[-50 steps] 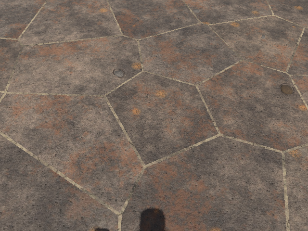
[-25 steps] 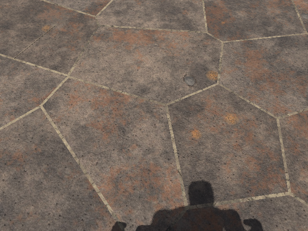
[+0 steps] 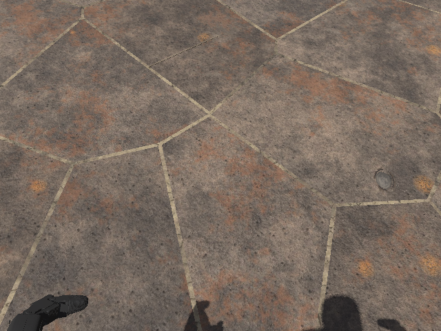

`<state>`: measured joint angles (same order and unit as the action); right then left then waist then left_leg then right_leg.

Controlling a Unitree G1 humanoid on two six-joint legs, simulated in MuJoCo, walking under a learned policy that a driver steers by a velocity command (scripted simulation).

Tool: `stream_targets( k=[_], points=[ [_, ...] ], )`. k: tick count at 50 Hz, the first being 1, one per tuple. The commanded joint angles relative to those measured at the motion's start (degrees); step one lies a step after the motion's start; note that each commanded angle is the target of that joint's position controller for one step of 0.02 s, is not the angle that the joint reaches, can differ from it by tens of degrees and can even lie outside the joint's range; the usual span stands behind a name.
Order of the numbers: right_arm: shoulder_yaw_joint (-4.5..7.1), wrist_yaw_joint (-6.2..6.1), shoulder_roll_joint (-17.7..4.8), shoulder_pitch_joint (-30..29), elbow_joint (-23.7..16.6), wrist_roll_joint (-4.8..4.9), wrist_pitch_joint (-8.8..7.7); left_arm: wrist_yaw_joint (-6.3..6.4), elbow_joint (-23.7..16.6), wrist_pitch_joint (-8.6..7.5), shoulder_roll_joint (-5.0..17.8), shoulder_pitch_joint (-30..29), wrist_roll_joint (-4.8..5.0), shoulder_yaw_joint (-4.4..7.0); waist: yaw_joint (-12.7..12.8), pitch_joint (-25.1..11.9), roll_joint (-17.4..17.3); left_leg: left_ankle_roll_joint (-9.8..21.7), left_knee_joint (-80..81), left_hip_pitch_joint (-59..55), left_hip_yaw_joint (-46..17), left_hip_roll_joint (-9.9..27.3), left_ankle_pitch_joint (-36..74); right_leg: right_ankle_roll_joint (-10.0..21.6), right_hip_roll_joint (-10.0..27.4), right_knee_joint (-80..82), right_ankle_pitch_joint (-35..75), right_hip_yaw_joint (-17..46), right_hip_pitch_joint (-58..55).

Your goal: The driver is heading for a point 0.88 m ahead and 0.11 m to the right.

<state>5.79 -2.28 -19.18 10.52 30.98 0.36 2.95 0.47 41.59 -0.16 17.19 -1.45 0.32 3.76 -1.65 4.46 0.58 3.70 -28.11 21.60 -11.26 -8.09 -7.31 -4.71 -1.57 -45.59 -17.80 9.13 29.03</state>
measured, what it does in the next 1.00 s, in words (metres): steps on the spot: right foot, then left foot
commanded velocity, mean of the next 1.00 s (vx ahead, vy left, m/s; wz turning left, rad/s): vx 0.04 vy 0.00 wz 0.15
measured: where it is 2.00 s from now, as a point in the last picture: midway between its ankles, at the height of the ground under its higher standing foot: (210, 226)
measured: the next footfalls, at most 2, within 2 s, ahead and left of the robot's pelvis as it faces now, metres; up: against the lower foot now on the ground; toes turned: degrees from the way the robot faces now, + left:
right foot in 0.12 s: +0.10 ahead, -0.16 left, +0.00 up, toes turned +8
left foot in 0.44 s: +0.02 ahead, +0.09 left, +0.00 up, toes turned +3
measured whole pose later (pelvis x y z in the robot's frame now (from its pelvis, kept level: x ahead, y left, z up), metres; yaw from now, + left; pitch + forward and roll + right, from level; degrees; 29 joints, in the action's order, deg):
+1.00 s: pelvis +0.05 -0.04 +0.00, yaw +7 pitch +0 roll +0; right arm 1.9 -1.4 -13.5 20.1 42.2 0.7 -1.6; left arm 0.0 52.7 -2.3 15.6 12.4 2.2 2.7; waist -0.3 -1.1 -0.4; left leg 1.9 -29.2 8.9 -4.3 -0.7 -20.6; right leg 2.1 0.5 -45.9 -26.1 0.0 20.3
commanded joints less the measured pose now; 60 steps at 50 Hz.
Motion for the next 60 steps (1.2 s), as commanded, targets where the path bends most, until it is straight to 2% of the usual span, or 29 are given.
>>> stream_targets(
  k=[1,5,6,7,8,9,11,15,17,21,22,23,24,26,28,34,43,44,45,47,49,51,54,55,56,57,58,59,60],
  points=[
    [1.51,0.2,-6.8,-0.1,-4.4,-0.64,-0.27,-0.06,-2.6,-0.74,4.4,1.6,-0.09,1.1,-0.5,-12.6,-10.4,7.6,4.9,-8.3,-14.1,13.8,4.2,0.4,-0.2,2.4,0.6,-3.4,-5.5],
    [0.3,0.85,-5.5,-2.1,-4.8,-0.04,-0.09,-1.2,-1.8,-2.25,4.7,5.6,-0.63,1.42,1.4,-11.2,-10.8,5.4,0.1,-7.2,-15.6,12.6,5.2,3.8,0.7,18.4,8.2,-5.5,-13.6],
    [-0.23,0.86,-4.0,-0.3,-4.5,-0.27,-0.26,-1.22,-2.1,-2.38,6.3,6.1,-1.57,1.72,0.8,-10.7,-6.9,2.6,-3.4,-5.1,-13.4,9.9,-2.0,5.8,5.4,23.1,13.0,-0.7,-16.9],
    [-0.95,0.85,-1.9,4.0,-4.2,-1.3,-0.53,-0.89,-3.3,-2.13,10.0,4.6,-2.41,2.18,-2.7,-10.0,6.5,-1.2,-14.2,-0.5,-5.0,2.1,-20.0,10.4,15.7,26.4,22.4,10.8,-19.1],
    [0.16,0.72,-5.4,1.1,-5.9,-1.04,-1.2,-0.8,-2.5,-2.09,10.4,5.5,-3.42,2.2,-1.5,-6.5,16.3,-4.3,-24.0,5.7,-0.3,-0.4,-30.0,20.0,22.9,29.9,23.5,22.5,-14.4],
    [1.46,0.46,-9.4,0.2,-4.7,-0.64,-1.49,-0.61,-3.3,-2.22,9.1,5.1,-2.53,2.09,0.0,-5.8,10.8,-5.9,-33.1,7.5,-1.4,2.0,-28.2,21.5,22.7,29.2,20.8,22.0,-14.6],
    [1.37,0.35,-7.6,0.1,-2.5,-0.31,-0.77,0.0,-3.2,-1.85,7.4,4.9,-0.67,1.56,0.2,-6.2,5.1,-7.6,-38.5,8.7,-1.1,2.4,-23.3,17.4,17.1,26.7,18.3,13.1,-17.1],
    [-1.25,0.87,-0.8,-1.6,-2.0,0.04,-0.66,0.5,-1.9,-0.66,5.0,6.5,-0.45,0.53,1.5,-7.3,7.8,-9.2,-26.3,5.0,4.4,5.4,-19.8,15.6,11.5,25.5,21.4,4.0,-21.0],
    [-2.05,1.1,0.7,-3.3,-1.9,0.12,-0.97,0.55,-1.3,0.11,5.9,8.4,-0.53,0.82,3.3,-8.5,10.6,-9.2,-15.2,-0.3,7.8,7.0,-20.9,15.8,11.0,24.8,22.7,2.7,-21.9],
    [-1.47,0.84,-1.0,1.0,1.8,0.22,-1.13,0.36,0.0,0.33,6.1,11.3,0.58,0.5,2.2,-8.9,9.4,-6.7,8.7,-12.2,9.5,6.7,-3.9,13.9,11.2,22.1,24.2,3.4,-20.4],
    [-1.38,0.58,-2.7,0.9,1.4,-0.45,-1.17,0.15,0.4,-0.41,5.4,12.7,0.37,0.13,2.7,-9.8,6.7,-4.9,9.0,-17.3,5.8,9.7,2.0,11.0,10.8,21.9,21.3,3.0,-17.0],
    [-0.87,0.09,-6.1,1.2,0.8,-1.24,-1.08,-0.45,-0.2,-1.51,4.1,13.2,-1.14,-0.39,4.4,-11.8,-1.3,-2.4,4.3,-21.3,1.1,15.1,15.4,8.1,7.8,18.4,17.0,-1.0,-13.3],
    [-1.07,0.7,-4.7,0.0,2.3,-1.87,-1.28,-0.69,0.2,-2.1,2.0,13.1,-1.29,-0.86,5.5,-11.8,-9.4,0.7,3.0,-14.6,0.9,15.2,7.7,5.0,4.0,20.1,7.3,-5.8,-16.2],
    [-2.13,1.55,-0.4,-0.4,2.2,-2.22,-2.13,-0.69,0.7,-2.02,3.7,8.6,-1.59,-0.61,2.8,-8.6,-5.2,-0.4,4.6,-10.4,1.8,12.8,-2.0,3.1,3.4,18.6,8.5,-6.4,-18.0],
    [-2.01,1.51,-1.5,0.2,2.8,-1.78,-2.87,-0.32,1.2,-1.26,3.6,8.7,-1.15,-0.61,2.7,-5.2,-4.4,-1.6,4.5,-7.7,2.5,11.8,-2.4,3.7,3.5,18.3,10.7,-6.1,-17.4],
    [-2.62,0.99,-0.4,2.5,4.0,-1.49,-3.49,0.21,3.6,-0.77,3.0,9.5,-0.83,-0.65,2.8,-3.6,-3.1,-2.1,4.2,-5.7,2.9,11.0,-3.3,3.8,3.6,18.3,10.7,-5.9,-18.0],
    [-2.84,0.91,0.4,4.3,6.2,-1.27,-3.99,0.9,7.9,-0.4,3.3,9.9,-0.53,-0.49,2.7,-4.5,-1.2,-2.2,3.5,-6.9,4.1,9.9,-0.7,3.5,3.9,18.2,12.5,-5.6,-19.0],
    [-2.41,0.72,-0.6,6.8,7.3,-0.96,-3.69,0.96,9.0,-0.28,3.0,11.6,-0.34,-0.48,2.2,-6.9,-2.6,-1.2,4.8,-8.4,4.1,9.3,-12.3,3.7,1.5,16.1,1.8,-8.5,-18.7],
    [-1.57,0.66,-2.8,8.5,7.6,-0.38,-3.31,0.84,9.3,-0.43,3.3,11.6,0.3,-0.24,1.1,-4.9,-5.1,1.2,7.6,-8.0,0.6,10.7,-30.7,4.1,-0.7,12.2,-10.7,-10.9,-13.8],
    [-0.45,0.68,-7.0,11.4,8.1,0.51,-4.02,0.02,5.4,-2.44,2.8,4.8,1.81,-0.33,-1.3,3.4,-13.3,8.8,19.5,-7.4,-18.3,22.8,-51.1,5.7,-0.1,0.3,-11.4,-11.8,0.3],
    [-0.79,0.47,-5.7,10.4,8.1,0.65,-6.18,-0.82,3.1,-4.9,4.0,1.4,2.72,0.05,-1.4,7.7,-11.8,11.7,22.4,-11.6,-24.6,28.1,-41.0,8.6,5.8,-6.3,-10.8,-5.9,11.6],
    [-1.03,0.93,-4.5,8.1,7.3,1.0,-6.92,-1.93,3.6,-6.48,2.7,4.0,2.54,-0.56,-0.1,3.4,-9.6,8.9,20.2,-15.9,-17.0,25.9,-30.0,9.9,7.8,0.5,-8.1,-6.1,9.7],
    [-0.82,1.58,-5.5,4.1,6.1,1.36,-6.32,-2.75,8.5,-6.93,2.7,14.5,1.63,-0.31,5.2,-3.0,-8.8,5.5,15.0,-3.6,-2.4,17.5,-23.1,7.2,1.5,12.4,4.6,-14.9,-17.6],
    [0.19,2.58,-7.1,4.0,8.1,-3.19,-5.94,-3.17,10.1,-4.11,3.3,21.5,-3.04,0.32,8.6,-4.3,-4.6,5.5,9.3,2.0,1.9,13.3,-28.0,6.0,-3.0,15.9,1.7,-20.3,-28.1],
    [-0.39,2.79,-4.4,3.3,8.1,-3.77,-6.38,-2.66,12.5,-3.39,5.6,30.8,-3.67,1.42,13.0,-5.5,2.3,4.9,-4.8,12.1,5.0,10.0,-23.2,6.2,-0.5,15.4,-1.7,-15.9,-41.2],
    [-2.4,2.6,2.9,-2.4,5.2,-3.81,-7.2,-1.84,13.2,-3.71,11.5,41.4,-4.62,2.41,18.0,-8.0,17.8,3.0,-32.4,22.3,9.4,4.4,-24.8,9.0,15.9,26.1,-25.5,9.1,-44.4],
    [-3.06,2.7,5.1,-1.0,2.2,-2.23,-7.8,-1.79,11.5,-3.65,11.6,35.6,-4.07,1.49,12.2,-4.1,17.5,3.3,-42.4,33.1,1.4,0.3,-22.1,13.7,23.2,40.3,-40.3,37.3,-37.8],
    [-2.75,3.01,2.5,-1.1,2.3,-1.83,-7.78,-1.75,9.3,-3.46,11.2,27.5,-3.24,1.68,7.1,1.0,7.8,3.6,-46.0,37.2,0.7,7.3,-13.8,16.1,26.0,40.3,-41.0,36.0,-33.7],
    [-2.36,3.65,-0.1,-0.8,3.5,-2.48,-7.7,-1.8,7.8,-3.96,9.0,23.3,-2.61,1.42,5.1,0.3,1.7,2.8,-44.1,34.3,3.5,11.1,-7.6,15.3,23.4,37.9,-33.1,28.5,-30.7]
  ],
)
